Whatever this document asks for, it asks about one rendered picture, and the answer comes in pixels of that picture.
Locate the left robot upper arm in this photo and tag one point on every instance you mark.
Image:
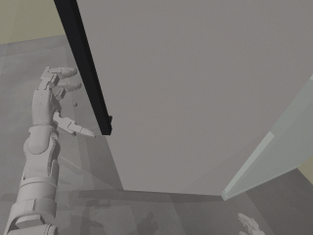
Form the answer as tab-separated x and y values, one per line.
45	229

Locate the right robot hand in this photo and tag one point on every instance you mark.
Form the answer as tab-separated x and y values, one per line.
250	224

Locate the left robot hand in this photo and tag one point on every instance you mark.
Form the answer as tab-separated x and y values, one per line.
46	99

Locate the handle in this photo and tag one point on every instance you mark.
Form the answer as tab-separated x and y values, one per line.
73	25

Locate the left robot forearm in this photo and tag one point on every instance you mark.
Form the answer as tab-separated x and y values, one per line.
35	204

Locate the fridge door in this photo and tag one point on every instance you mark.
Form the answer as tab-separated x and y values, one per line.
194	86

